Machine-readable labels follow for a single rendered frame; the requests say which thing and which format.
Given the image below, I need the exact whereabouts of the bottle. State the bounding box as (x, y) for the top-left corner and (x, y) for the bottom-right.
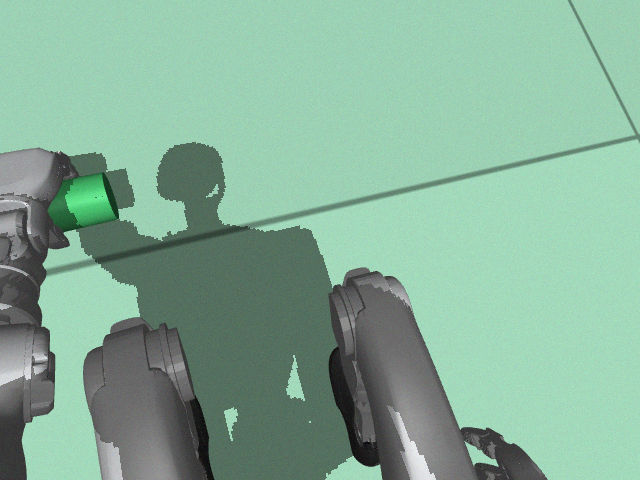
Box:
(47, 172), (119, 232)

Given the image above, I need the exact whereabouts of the right robot foot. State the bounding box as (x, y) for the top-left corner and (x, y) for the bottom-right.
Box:
(329, 347), (380, 467)

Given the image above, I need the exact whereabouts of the left robot arm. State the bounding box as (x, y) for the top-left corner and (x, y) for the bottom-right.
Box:
(0, 195), (55, 480)

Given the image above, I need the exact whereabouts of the left robot hand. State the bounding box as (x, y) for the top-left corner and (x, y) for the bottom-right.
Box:
(0, 148), (80, 249)

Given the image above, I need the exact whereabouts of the left robot foot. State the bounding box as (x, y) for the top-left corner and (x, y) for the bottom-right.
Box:
(190, 396), (214, 480)

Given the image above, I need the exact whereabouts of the right robot hand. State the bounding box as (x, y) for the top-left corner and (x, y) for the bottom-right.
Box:
(460, 427), (548, 480)

